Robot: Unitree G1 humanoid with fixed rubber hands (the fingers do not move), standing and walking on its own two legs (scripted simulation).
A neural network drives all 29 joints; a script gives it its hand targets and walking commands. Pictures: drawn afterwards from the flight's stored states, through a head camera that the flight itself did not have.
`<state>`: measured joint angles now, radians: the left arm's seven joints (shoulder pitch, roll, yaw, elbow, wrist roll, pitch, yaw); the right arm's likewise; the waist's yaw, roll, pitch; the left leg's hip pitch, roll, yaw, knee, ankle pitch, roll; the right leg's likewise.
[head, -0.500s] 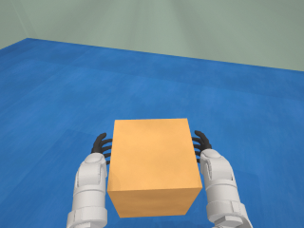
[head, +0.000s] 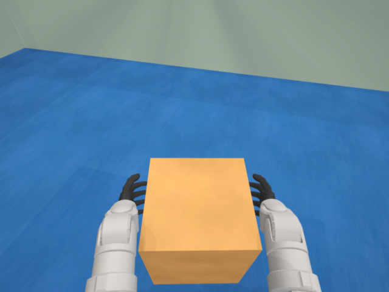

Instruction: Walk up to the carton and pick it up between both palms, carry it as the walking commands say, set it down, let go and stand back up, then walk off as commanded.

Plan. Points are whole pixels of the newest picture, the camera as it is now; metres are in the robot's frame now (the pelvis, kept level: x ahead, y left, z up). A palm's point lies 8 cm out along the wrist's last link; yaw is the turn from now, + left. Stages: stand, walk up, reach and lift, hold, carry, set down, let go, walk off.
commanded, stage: reach and lift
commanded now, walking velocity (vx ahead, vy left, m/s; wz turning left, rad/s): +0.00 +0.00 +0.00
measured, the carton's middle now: (196, 224) +0.29 +0.00 -0.03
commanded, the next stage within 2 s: hold in 0.28 s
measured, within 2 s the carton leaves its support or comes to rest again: neither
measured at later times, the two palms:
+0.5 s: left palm (126, 213) +0.28 +0.15 +0.05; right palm (267, 210) +0.27 -0.15 +0.05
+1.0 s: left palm (120, 214) +0.27 +0.16 +0.05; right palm (263, 207) +0.28 -0.14 +0.05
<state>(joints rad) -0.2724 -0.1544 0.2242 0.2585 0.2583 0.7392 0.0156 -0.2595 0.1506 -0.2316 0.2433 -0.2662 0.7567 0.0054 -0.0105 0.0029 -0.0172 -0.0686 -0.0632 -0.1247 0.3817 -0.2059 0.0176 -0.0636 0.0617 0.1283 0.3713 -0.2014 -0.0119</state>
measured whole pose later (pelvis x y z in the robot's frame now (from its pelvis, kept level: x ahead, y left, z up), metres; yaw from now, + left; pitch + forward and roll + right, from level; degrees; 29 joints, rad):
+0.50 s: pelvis -0.01 +0.00 +0.00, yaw +0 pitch -7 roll +0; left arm -0.25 -0.15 0.21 0.24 0.25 0.75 0.01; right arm -0.24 0.15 -0.21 0.23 -0.26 0.77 0.00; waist 0.00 0.00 -0.01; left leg -0.06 -0.06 -0.13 0.39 -0.20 0.01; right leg -0.06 0.06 0.12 0.39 -0.20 -0.02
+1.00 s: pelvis -0.02 +0.00 -0.02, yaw +1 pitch +1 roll +0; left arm -0.25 -0.13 0.17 0.05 0.18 0.85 0.05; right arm -0.25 0.14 -0.17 0.05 -0.20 0.86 -0.03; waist 0.01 -0.01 -0.09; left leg -0.34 -0.07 -0.11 0.60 -0.27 0.01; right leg -0.34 0.06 0.09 0.60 -0.27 -0.01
